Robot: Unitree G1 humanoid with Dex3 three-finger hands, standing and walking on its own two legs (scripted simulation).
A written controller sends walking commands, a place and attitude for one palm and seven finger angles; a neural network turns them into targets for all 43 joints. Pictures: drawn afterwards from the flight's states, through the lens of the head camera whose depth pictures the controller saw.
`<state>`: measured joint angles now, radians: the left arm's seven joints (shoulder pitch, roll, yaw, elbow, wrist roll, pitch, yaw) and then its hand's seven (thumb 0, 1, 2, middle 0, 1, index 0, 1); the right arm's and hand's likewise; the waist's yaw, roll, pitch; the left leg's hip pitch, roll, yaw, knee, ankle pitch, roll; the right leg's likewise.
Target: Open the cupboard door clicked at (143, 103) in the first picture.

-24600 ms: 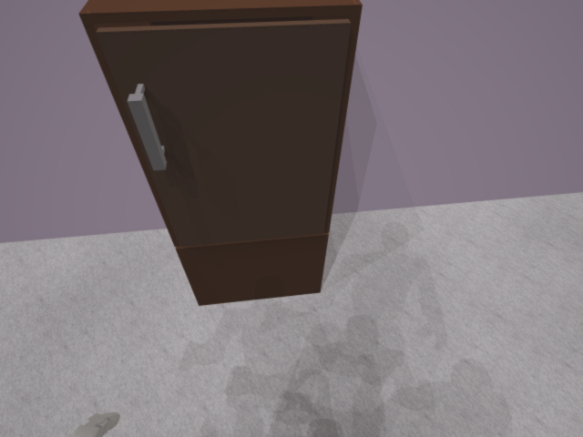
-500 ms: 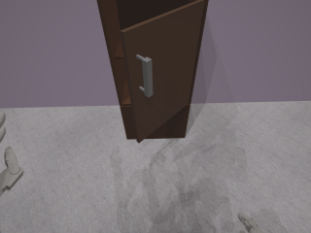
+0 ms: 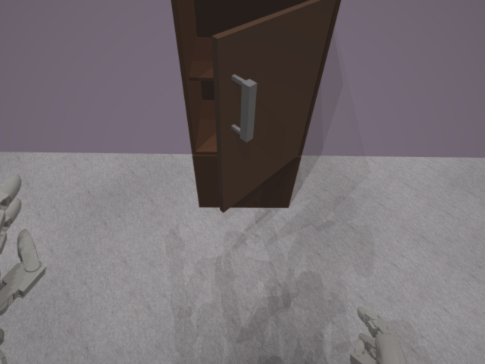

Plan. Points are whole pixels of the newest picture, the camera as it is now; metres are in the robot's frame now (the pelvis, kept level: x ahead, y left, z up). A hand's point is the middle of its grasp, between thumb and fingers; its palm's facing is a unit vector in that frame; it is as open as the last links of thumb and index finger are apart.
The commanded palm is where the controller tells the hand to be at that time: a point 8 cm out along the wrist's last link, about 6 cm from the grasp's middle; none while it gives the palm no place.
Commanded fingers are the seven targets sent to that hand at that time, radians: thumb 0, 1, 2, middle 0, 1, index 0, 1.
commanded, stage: stop stepping back and stand still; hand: left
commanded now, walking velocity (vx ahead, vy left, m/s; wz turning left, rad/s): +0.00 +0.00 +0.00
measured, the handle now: (241, 108) +0.65 +0.06 +0.06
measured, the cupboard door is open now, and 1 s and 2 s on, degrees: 44 44 44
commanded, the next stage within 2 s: let the arm hang, fingers relaxed in 0.24 s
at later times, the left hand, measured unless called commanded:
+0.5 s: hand (104, 337) +0.17 +0.25 -0.07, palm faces +0.06 -0.90 -0.43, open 7.4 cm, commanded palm none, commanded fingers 0.00 0.90 0.90 -0.20 -0.30 -0.20 -0.30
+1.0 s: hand out of the picture -0.02 +0.19 -0.17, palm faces +0.04 -0.96 -0.28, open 7.3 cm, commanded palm none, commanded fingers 0.00 0.90 0.90 -0.20 -0.30 -0.20 -0.30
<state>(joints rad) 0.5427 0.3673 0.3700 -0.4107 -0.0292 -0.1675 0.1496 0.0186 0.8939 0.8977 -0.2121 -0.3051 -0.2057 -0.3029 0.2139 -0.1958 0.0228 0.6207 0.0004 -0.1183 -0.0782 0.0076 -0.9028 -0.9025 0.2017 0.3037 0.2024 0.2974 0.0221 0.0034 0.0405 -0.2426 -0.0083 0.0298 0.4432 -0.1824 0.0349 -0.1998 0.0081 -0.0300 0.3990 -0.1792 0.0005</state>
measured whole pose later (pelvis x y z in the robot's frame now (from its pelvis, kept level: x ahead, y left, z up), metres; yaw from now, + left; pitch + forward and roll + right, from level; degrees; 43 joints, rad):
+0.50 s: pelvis -0.01 +0.00 -0.01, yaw +1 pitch +0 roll +0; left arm 0.27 0.32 0.09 0.40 0.03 0.01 0.01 0.01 0.91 0.90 -0.20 -0.30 -0.19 -0.30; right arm 0.12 -0.30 -0.01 0.84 -0.02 -0.06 0.01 0.01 -0.90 -0.90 0.20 0.30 0.20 0.30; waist -0.01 0.08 0.02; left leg -0.35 -0.04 0.02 0.55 -0.22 0.05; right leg -0.32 -0.02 -0.04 0.56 -0.25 0.00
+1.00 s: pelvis +0.00 -0.02 +0.00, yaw +2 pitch -2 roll +0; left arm 0.29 0.22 0.01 1.13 0.01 0.02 0.02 0.01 0.92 0.90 -0.20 -0.30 -0.20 -0.30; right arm 0.27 -0.18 0.00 1.10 -0.03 0.02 -0.02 0.00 -0.91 -0.90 0.20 0.30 0.20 0.30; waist -0.01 0.05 0.06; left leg -0.25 -0.01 0.00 0.45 -0.18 0.01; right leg -0.21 0.01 -0.07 0.44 -0.21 -0.03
